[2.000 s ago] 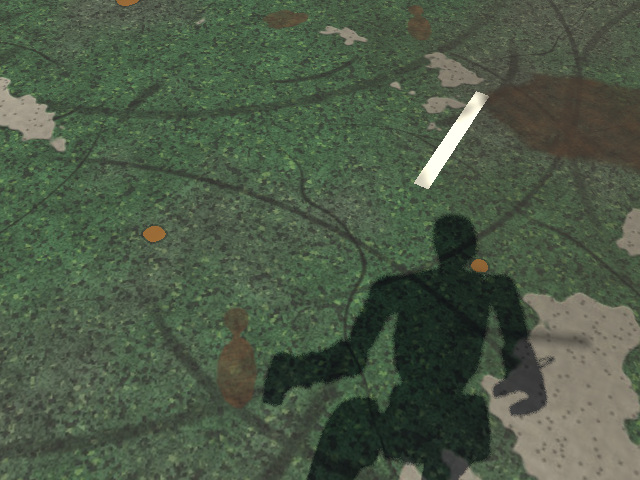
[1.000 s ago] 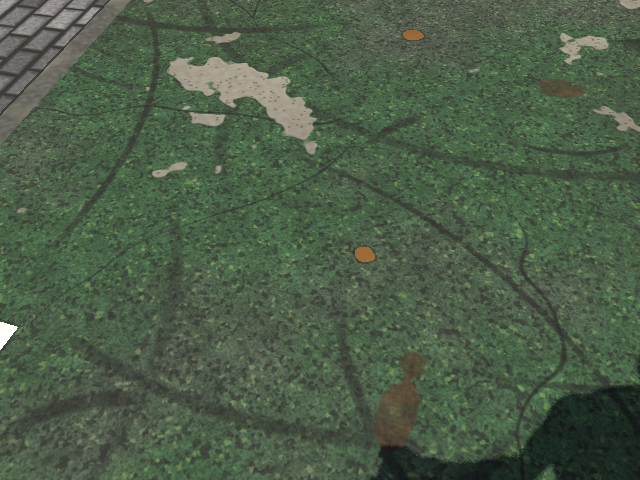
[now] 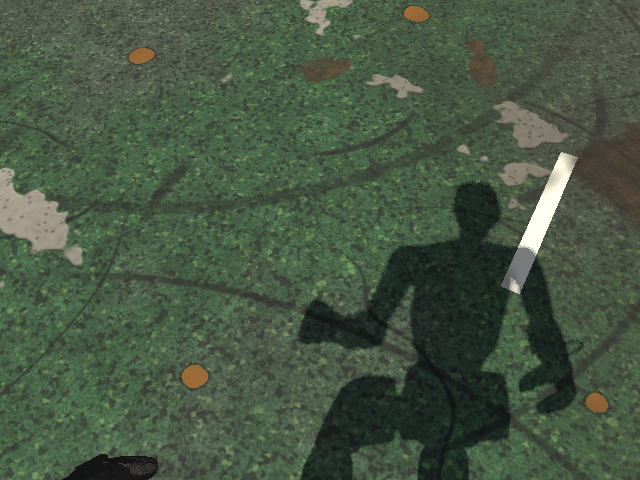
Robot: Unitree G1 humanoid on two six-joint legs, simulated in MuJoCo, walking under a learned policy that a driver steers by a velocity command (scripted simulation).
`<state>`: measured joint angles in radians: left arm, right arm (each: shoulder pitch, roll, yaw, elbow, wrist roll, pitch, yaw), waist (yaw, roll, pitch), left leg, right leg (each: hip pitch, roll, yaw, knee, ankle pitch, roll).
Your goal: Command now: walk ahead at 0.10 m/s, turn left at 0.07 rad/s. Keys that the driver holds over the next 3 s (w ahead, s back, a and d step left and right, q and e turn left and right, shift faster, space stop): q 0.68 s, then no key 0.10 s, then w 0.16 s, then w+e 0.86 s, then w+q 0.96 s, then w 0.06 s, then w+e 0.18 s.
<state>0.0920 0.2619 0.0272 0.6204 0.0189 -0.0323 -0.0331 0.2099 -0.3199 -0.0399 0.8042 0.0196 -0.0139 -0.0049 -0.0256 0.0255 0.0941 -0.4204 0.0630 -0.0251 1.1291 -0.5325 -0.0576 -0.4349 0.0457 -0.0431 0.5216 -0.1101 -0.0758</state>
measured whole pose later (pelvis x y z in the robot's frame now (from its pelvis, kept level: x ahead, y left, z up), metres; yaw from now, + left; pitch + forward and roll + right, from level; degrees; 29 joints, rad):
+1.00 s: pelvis +0.10 +0.03 +0.02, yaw +26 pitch +1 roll +1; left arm 0.27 0.26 0.05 0.81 -0.01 -0.04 0.01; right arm 0.19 -0.32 -0.07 0.72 0.00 -0.01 -0.02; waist 0.04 0.03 0.00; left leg -0.45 -0.01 -0.06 0.93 -0.36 -0.04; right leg -0.15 0.01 0.05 0.35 -0.22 -0.03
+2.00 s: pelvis +0.53 +0.12 +0.02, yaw +0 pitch +1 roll -1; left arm 0.28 0.28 0.04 0.74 0.00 -0.07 -0.01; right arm 0.15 -0.30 -0.04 0.70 0.01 -0.09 0.01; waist 0.05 0.05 0.04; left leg -0.70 0.13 -0.04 0.72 0.09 -0.04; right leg -0.07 0.12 0.04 0.27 -0.21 -0.10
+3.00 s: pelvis +1.10 +0.22 +0.02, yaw +27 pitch +2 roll -1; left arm 0.39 0.28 0.05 0.84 -0.02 -0.08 -0.01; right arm 0.12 -0.29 -0.04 0.62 0.01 -0.06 0.02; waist 0.10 0.05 0.03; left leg -0.61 0.08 -0.06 0.73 -0.12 -0.02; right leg -0.08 0.03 -0.03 0.28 -0.23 -0.03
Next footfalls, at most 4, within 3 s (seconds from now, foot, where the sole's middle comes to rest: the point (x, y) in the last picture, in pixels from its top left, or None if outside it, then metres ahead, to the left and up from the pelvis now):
0.32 left None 0.06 0.15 -0.76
0.80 right None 0.17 -0.06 -0.76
1.18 left None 0.14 0.22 -0.76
1.64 right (317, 424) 0.52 0.05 -0.76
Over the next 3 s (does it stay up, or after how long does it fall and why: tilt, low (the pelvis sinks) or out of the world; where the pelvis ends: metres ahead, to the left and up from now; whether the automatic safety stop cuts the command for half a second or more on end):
stays up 1.10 0.22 0.02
